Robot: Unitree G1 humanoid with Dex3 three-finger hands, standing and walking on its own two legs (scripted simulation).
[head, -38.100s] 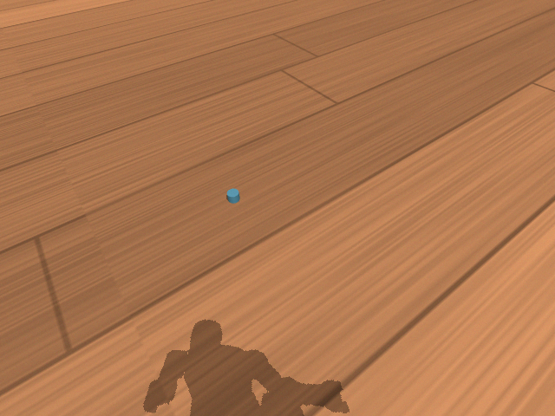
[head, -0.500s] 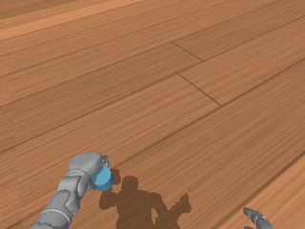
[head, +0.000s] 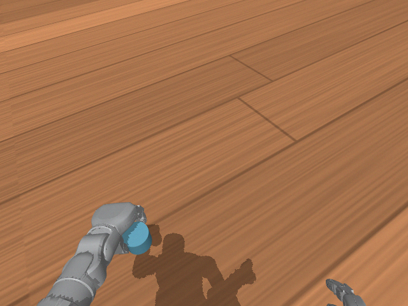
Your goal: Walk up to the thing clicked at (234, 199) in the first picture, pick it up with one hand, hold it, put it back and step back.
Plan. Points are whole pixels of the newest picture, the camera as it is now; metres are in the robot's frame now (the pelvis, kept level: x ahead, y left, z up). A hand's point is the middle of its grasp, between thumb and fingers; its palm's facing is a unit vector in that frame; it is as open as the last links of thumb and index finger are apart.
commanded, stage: hold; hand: left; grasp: from above
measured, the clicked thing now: (137, 238) +0.31 +0.20 -0.08
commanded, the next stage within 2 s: crouch in 0.04 s
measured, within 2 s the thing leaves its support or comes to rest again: neither
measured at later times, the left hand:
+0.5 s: hand (129, 250) +0.28 +0.22 -0.10, palm faces -0.47 -0.01 -0.88, open 8.4 cm
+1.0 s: hand (161, 264) +0.33 +0.19 -0.34, palm faces -0.44 +0.03 -0.90, open 8.3 cm
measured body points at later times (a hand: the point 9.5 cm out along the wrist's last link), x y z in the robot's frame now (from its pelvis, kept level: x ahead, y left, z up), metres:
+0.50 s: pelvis -0.01 +0.00 -0.01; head +0.03 -0.01 +0.44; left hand +0.30 +0.21 -0.05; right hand +0.13 -0.26 -0.13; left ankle +0.00 +0.13 -0.74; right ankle +0.02 -0.14 -0.74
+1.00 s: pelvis -0.06 +0.01 -0.21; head +0.10 +0.01 +0.21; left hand +0.35 +0.19 -0.29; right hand -0.01 -0.27 -0.34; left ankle +0.00 +0.13 -0.74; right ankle +0.02 -0.14 -0.74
